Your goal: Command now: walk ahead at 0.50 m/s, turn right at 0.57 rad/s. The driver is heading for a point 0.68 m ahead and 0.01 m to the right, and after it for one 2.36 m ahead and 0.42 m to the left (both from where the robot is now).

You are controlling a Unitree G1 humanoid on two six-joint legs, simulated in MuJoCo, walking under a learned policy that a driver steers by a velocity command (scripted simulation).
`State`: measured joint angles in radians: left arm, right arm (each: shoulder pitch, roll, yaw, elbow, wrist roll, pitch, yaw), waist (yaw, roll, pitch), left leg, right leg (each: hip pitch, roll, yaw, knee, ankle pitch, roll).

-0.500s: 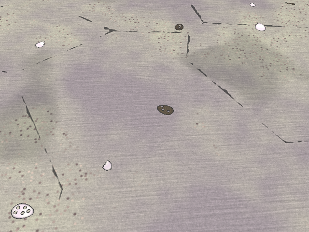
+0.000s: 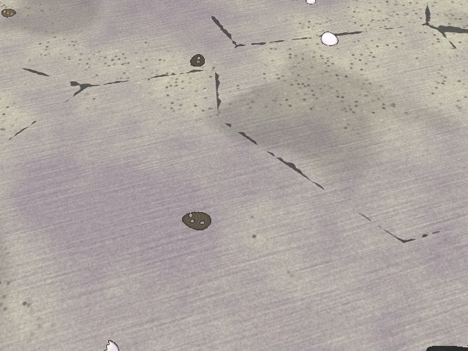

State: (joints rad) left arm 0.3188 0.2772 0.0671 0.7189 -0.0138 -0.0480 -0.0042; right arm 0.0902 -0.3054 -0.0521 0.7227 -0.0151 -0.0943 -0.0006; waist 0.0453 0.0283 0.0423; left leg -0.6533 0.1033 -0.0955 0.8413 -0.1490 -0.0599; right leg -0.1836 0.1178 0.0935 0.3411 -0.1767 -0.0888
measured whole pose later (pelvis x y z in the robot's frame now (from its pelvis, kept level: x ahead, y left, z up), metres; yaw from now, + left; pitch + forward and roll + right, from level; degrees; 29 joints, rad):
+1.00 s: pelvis +0.52 -0.05 +0.00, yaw -6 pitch +1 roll -1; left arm 0.27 0.27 0.05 0.80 0.02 -0.08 -0.01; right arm 0.17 -0.30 -0.05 0.79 0.01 -0.05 0.01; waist 0.03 0.05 0.04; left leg -0.65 0.08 -0.04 0.83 -0.10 -0.03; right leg -0.12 0.05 -0.09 0.28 -0.18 -0.05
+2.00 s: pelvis +0.65 -0.06 -0.01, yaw +24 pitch +1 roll +0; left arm 0.18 0.28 0.05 0.77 -0.02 0.01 0.01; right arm 0.17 -0.28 -0.06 0.62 0.01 0.06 -0.01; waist 0.03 0.00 0.04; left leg -0.24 0.01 -0.02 0.49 -0.24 -0.03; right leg -0.25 -0.06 -0.06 0.51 -0.27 0.03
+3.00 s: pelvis +0.91 +0.13 +0.00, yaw +25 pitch +0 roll +1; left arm 0.18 0.31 0.06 0.78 -0.01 -0.07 0.00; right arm 0.35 -0.26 -0.05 0.81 0.00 -0.09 0.03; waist -0.04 -0.05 0.02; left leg -0.13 -0.07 0.05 0.28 -0.16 0.06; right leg -0.65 -0.13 0.04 0.99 -0.15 0.00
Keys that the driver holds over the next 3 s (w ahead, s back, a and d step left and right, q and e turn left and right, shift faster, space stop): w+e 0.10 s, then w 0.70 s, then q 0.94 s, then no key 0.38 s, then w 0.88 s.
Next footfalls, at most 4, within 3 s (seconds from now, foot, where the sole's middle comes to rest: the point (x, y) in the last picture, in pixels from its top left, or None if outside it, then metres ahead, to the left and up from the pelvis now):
0.20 left None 0.30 0.15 -0.78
0.70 right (315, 328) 0.53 -0.15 -0.78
1.18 left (247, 257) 0.74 0.05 -0.78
1.60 right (320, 260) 0.74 -0.18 -0.78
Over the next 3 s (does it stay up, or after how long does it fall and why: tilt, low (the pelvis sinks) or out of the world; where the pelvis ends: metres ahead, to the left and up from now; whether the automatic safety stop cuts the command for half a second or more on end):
stays up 0.91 0.13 0.00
